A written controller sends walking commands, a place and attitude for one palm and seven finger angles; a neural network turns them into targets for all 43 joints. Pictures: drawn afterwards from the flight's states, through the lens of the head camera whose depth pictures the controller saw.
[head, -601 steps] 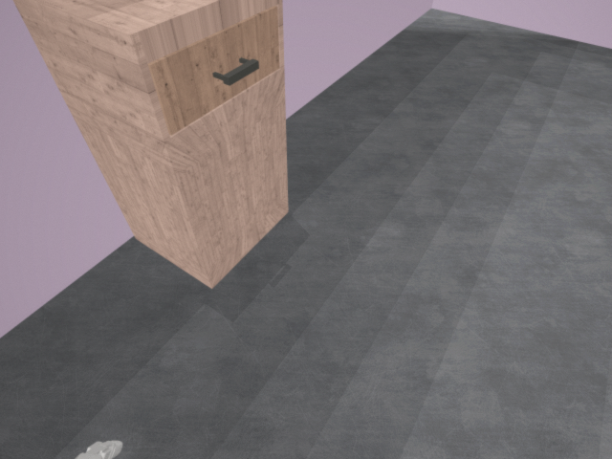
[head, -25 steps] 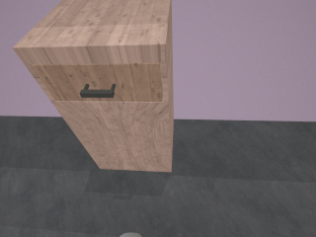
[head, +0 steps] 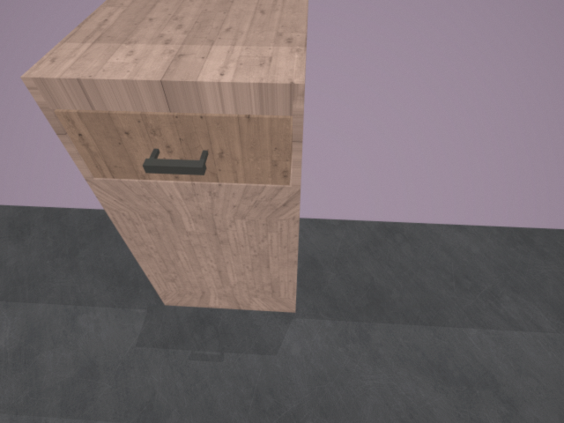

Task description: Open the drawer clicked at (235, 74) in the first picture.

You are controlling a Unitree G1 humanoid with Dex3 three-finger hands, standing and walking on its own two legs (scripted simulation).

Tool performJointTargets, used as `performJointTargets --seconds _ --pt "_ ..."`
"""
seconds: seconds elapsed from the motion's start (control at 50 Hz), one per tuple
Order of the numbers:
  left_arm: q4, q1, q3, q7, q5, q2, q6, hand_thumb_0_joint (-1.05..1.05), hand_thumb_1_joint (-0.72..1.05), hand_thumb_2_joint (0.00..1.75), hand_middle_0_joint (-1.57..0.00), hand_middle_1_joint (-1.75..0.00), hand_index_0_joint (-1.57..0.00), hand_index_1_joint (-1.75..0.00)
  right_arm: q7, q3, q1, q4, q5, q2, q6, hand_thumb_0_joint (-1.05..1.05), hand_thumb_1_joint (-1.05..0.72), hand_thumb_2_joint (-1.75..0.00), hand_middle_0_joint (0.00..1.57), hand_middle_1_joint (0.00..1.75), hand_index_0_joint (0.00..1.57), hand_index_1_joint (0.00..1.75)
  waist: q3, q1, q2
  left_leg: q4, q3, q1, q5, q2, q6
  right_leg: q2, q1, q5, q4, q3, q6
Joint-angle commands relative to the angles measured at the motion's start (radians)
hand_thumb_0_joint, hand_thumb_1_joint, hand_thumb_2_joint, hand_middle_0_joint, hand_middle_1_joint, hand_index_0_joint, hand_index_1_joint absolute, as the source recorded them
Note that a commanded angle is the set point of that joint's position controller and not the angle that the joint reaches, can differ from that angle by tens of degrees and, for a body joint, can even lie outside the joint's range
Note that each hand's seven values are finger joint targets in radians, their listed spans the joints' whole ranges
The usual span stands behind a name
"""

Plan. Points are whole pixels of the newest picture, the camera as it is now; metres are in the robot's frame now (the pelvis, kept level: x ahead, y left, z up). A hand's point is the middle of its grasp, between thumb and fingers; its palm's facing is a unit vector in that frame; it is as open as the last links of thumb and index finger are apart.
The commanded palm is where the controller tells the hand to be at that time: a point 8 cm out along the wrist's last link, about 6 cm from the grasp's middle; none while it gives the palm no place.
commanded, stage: come to a stop and stand still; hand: left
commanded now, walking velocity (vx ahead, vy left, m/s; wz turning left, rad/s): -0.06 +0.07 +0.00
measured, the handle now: (177, 160) +0.59 +0.25 +0.01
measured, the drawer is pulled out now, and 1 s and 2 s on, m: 0.00 0.00 0.00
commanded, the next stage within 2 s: look again from close up in 0.20 s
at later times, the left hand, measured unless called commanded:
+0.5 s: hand out of the picture -0.01 +0.19 -0.18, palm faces +0.02 -0.98 -0.21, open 7.4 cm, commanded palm none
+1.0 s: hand out of the picture -0.02 +0.19 -0.18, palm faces +0.01 -0.98 -0.18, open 7.4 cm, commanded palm none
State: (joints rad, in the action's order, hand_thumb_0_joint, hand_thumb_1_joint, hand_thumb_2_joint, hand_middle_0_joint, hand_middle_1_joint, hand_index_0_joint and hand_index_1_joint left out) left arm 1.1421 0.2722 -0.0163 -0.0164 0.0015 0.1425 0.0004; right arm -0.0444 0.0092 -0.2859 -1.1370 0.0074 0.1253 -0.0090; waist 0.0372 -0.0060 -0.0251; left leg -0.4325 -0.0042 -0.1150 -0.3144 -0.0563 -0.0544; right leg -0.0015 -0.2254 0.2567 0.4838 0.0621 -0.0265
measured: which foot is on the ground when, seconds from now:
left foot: down 0.00-1.00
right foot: down 0.00-1.00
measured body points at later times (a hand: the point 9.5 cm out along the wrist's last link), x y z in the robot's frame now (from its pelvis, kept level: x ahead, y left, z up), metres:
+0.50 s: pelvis -0.02 +0.02 +0.00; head -0.02 +0.01 +0.45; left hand -0.01 +0.25 -0.16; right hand -0.01 -0.21 -0.16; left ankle -0.05 +0.14 -0.74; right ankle +0.00 -0.10 -0.74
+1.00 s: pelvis -0.01 +0.03 +0.00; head +0.00 +0.02 +0.45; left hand -0.02 +0.24 -0.16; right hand -0.04 -0.18 -0.17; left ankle -0.05 +0.14 -0.74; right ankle +0.00 -0.10 -0.74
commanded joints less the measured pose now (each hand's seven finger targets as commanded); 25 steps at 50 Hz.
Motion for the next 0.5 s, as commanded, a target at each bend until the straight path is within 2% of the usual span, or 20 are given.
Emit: performJointTargets --seconds 0.0,0.02,0.1,0.16,0.26,0.28,0.3,0.32,0.34,0.36,0.38,0.4,0.42,0.46,0.48 --pt "-0.033 0.036 -0.020 -0.022 -0.002 0.119 0.019 0.00 0.90 0.90 -0.20 -0.30 -0.20 -0.30 -0.005 0.018 -0.074 0.014 -0.002 0.079 0.013 0.00 -0.90 -0.90 0.20 0.30 0.20 0.30 -0.040 -0.004 0.090 0.035 -0.001 -0.043 0.217 -0.038 0.038 -0.144 0.091 -0.432 -0.088 -0.119 -0.021" --pt "-0.035 0.032 -0.020 -0.022 -0.002 0.117 0.017 0.00 0.90 0.90 -0.20 -0.30 -0.20 -0.30 -0.005 0.016 -0.074 0.009 -0.001 0.077 0.013 0.00 -0.90 -0.90 0.20 0.30 0.20 0.30 -0.033 -0.001 0.061 0.042 -0.001 -0.047 0.219 -0.043 0.039 -0.136 0.089 -0.393 -0.090 -0.110 -0.017" --pt "-0.030 0.033 -0.018 -0.022 -0.003 0.109 0.014 0.00 0.90 0.90 -0.20 -0.30 -0.20 -0.30 -0.004 0.012 -0.070 0.005 0.002 0.075 0.014 0.00 -0.90 -0.90 0.20 0.30 0.20 0.30 -0.012 0.004 0.030 0.049 0.003 -0.049 0.204 -0.044 0.042 -0.122 0.076 -0.298 -0.116 -0.112 -0.013" --pt "-0.031 0.028 -0.018 -0.021 -0.005 0.108 0.012 0.00 0.90 0.90 -0.20 -0.30 -0.20 -0.30 -0.002 0.011 -0.068 0.005 0.003 0.077 0.011 0.00 -0.90 -0.90 0.20 0.30 0.20 0.30 0.018 0.004 0.034 0.052 0.001 -0.051 0.174 -0.043 0.041 -0.117 0.051 -0.227 -0.139 -0.112 -0.012" --pt "-0.036 0.026 -0.017 -0.019 -0.005 0.110 0.012 0.00 0.90 0.90 -0.20 -0.30 -0.20 -0.30 0.000 0.010 -0.071 0.008 0.004 0.086 0.014 0.00 -0.90 -0.90 0.20 0.30 0.20 0.30 0.019 0.006 0.029 0.062 0.007 -0.048 0.168 -0.044 0.044 -0.110 0.047 -0.168 -0.156 -0.114 -0.009" --pt "-0.003 0.164 -0.029 -0.062 -0.017 0.163 0.039 0.00 0.90 0.90 -0.20 -0.30 -0.20 -0.30 0.012 0.026 0.059 0.082 -0.005 0.131 0.027 0.00 -0.90 -0.90 0.20 0.30 0.20 0.30 0.032 0.075 0.125 -0.196 -0.061 -0.190 0.031 -0.018 0.020 -0.186 0.114 -0.735 -0.113 -0.208 0.066" --pt "-0.052 0.130 -0.030 -0.057 -0.024 0.191 0.055 0.00 0.90 0.90 -0.20 -0.30 -0.20 -0.30 0.014 0.020 -0.008 0.131 -0.005 0.073 0.018 0.00 -0.90 -0.90 0.20 0.30 0.20 0.30 -0.072 0.009 0.107 -0.242 0.009 -0.203 -0.136 -0.013 0.045 -0.277 0.157 -0.718 -0.105 -0.272 -0.011" --pt "-0.077 0.082 -0.019 -0.050 -0.029 0.172 0.055 0.00 0.90 0.90 -0.20 -0.30 -0.20 -0.30 0.017 0.020 -0.025 0.132 -0.009 0.066 0.019 0.00 -0.90 -0.90 0.20 0.30 0.20 0.30 -0.101 -0.005 0.073 -0.231 -0.005 -0.167 -0.143 -0.013 0.045 -0.254 0.114 -0.550 -0.111 -0.216 -0.083" --pt "-0.099 0.038 -0.021 -0.045 -0.029 0.170 0.051 0.00 0.90 0.90 -0.20 -0.30 -0.20 -0.30 0.021 0.017 -0.072 0.131 -0.008 0.056 0.021 0.00 -0.90 -0.90 0.20 0.30 0.20 0.30 -0.124 -0.030 0.064 -0.150 -0.020 -0.112 -0.079 0.007 0.045 -0.218 0.081 -0.405 -0.097 -0.179 -0.099" --pt "-0.110 0.007 -0.021 -0.040 -0.020 0.166 0.043 0.00 0.90 0.90 -0.20 -0.30 -0.20 -0.30 0.023 0.017 -0.108 0.121 -0.001 0.056 0.021 0.00 -0.90 -0.90 0.20 0.30 0.20 0.30 -0.106 -0.044 0.016 -0.058 -0.032 -0.042 0.011 0.008 0.053 -0.183 0.012 -0.217 -0.078 -0.143 -0.082" --pt "-0.112 0.004 -0.014 -0.035 -0.014 0.138 0.037 0.00 0.90 0.90 -0.20 -0.30 -0.20 -0.30 0.025 0.013 -0.120 0.116 0.007 0.076 0.026 0.00 -0.90 -0.90 0.20 0.30 0.20 0.30 -0.040 -0.036 -0.021 -0.013 0.001 -0.061 0.055 -0.014 0.064 -0.134 -0.048 -0.064 -0.061 -0.120 -0.051" --pt "-0.112 0.009 -0.010 -0.031 -0.011 0.114 0.032 0.00 0.90 0.90 -0.20 -0.30 -0.20 -0.30 0.024 0.011 -0.119 0.124 0.012 0.101 0.031 0.00 -0.90 -0.90 0.20 0.30 0.20 0.30 0.005 -0.025 -0.027 0.019 0.040 -0.118 0.095 -0.064 0.085 -0.093 -0.055 -0.009 -0.056 -0.103 -0.031" --pt "-0.114 0.013 -0.006 -0.027 -0.014 0.110 0.023 0.00 0.90 0.90 -0.20 -0.30 -0.20 -0.30 0.024 0.010 -0.089 0.135 0.012 0.109 0.034 0.00 -0.90 -0.90 0.20 0.30 0.20 0.30 0.032 -0.008 -0.099 0.054 0.068 -0.167 0.097 -0.074 0.091 -0.076 -0.026 0.002 -0.041 -0.080 -0.020" --pt "-0.105 0.031 -0.001 -0.021 -0.017 0.110 0.015 0.00 0.90 0.90 -0.20 -0.30 -0.20 -0.30 0.022 0.005 -0.061 0.148 0.011 0.121 0.035 0.00 -0.90 -0.90 0.20 0.30 0.20 0.30 0.083 0.009 -0.107 0.104 0.081 -0.229 0.053 -0.079 0.098 -0.065 0.005 -0.009 -0.024 -0.064 -0.011" --pt "-0.100 0.040 0.002 -0.018 -0.015 0.106 0.015 0.00 0.90 0.90 -0.20 -0.30 -0.20 -0.30 0.020 0.002 -0.060 0.150 0.011 0.124 0.036 0.00 -0.90 -0.90 0.20 0.30 0.20 0.30 0.082 0.013 -0.057 0.116 0.082 -0.233 0.021 -0.075 0.099 -0.066 0.019 -0.016 -0.028 -0.064 -0.008"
